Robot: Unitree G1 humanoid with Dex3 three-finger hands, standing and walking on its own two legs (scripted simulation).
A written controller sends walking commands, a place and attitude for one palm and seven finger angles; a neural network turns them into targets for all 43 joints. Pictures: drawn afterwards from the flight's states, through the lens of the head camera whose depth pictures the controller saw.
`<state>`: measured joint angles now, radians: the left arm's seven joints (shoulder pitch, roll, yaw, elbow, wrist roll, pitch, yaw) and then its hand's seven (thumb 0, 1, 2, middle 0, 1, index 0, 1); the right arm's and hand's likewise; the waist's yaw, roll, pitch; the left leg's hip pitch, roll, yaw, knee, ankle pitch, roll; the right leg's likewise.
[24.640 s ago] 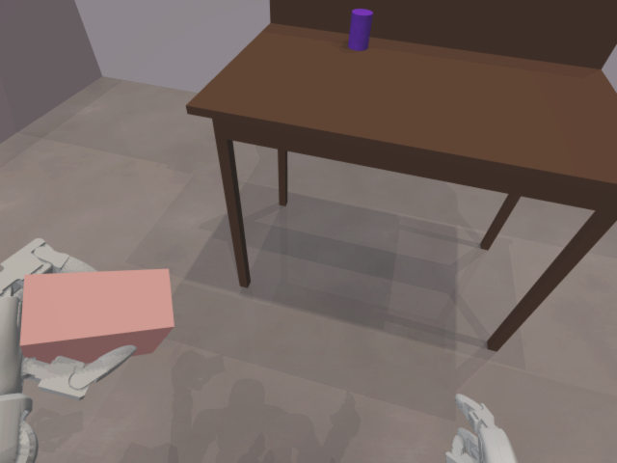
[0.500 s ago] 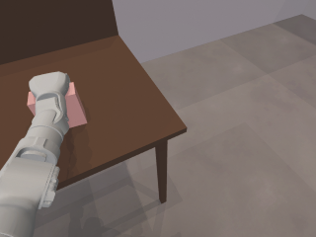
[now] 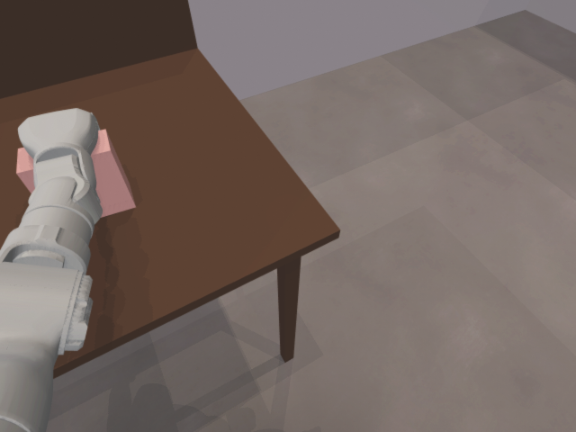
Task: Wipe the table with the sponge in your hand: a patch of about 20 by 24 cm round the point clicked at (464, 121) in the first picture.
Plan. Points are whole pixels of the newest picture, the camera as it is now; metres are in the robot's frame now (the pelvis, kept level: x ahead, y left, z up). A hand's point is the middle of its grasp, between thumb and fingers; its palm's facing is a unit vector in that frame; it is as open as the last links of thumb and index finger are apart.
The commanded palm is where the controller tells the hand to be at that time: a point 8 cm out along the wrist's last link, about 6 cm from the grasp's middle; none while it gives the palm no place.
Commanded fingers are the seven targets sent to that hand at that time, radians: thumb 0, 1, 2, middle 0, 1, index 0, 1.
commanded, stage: wipe back along the third lane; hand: left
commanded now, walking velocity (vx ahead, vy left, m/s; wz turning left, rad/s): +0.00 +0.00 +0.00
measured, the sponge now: (86, 189) +0.46 +0.30 +0.07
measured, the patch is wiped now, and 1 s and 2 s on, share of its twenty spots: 0.95 0.95 0.95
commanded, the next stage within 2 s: slide back across to the middle lane in 1.68 s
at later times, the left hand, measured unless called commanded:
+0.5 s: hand (75, 174) +0.45 +0.29 +0.11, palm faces -0.03 +0.02 -1.00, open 9.9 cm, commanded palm +0.41 +0.28 +0.14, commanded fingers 0.00 0.10 1.30 -1.20 -1.60 -1.20 -1.60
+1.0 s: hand (81, 208) +0.39 +0.26 +0.11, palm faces +0.02 +0.02 -1.00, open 9.9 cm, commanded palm +0.36 +0.24 +0.13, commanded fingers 0.00 0.10 1.30 -1.20 -1.60 -1.20 -1.60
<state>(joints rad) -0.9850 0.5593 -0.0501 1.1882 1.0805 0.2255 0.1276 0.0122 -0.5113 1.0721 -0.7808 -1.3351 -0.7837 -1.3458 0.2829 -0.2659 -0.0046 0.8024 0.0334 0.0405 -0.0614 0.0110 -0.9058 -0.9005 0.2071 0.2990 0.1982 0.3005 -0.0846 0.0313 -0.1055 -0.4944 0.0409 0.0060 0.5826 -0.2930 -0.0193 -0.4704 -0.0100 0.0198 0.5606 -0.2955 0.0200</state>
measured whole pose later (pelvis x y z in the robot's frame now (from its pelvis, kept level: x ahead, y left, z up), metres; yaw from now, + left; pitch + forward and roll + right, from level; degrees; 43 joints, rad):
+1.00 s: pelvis +0.03 +0.00 +0.00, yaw +2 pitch +5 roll +0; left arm -0.49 0.39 -0.21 0.46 1.02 0.48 0.05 0.00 -0.47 1.05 -0.74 -1.35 -0.74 -1.36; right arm 0.09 -0.27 0.02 0.69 0.05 0.11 -0.05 0.01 -0.91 -0.90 0.21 0.30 0.20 0.30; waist 0.06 0.07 -0.11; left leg -0.30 0.02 -0.01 0.54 -0.33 -0.02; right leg -0.28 -0.03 0.00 0.54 -0.36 0.02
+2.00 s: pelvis +0.01 -0.01 +0.01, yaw +0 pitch +0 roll +1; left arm -0.19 0.37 -0.22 0.05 0.98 0.60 0.01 0.01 -0.46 1.05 -0.73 -1.36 -0.73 -1.37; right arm 0.02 -0.25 0.07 0.69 0.04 0.09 -0.04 0.02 -0.91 -0.90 0.21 0.30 0.20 0.30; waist 0.09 0.08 -0.07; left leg -0.19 0.03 0.01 0.50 -0.30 -0.03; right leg -0.20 -0.02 0.02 0.55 -0.34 0.01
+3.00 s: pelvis -0.01 -0.01 +0.01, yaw +3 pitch +1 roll +0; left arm -0.40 0.51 -0.09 0.44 1.00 0.27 -0.01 0.00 -0.48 1.05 -0.76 -1.35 -0.76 -1.35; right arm 0.12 -0.27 0.03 0.74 0.04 0.02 -0.12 0.02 -0.90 -0.90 0.21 0.30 0.20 0.30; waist 0.09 0.06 -0.04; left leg -0.26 0.02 -0.04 0.49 -0.25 -0.03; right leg -0.23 -0.03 -0.03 0.51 -0.29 0.01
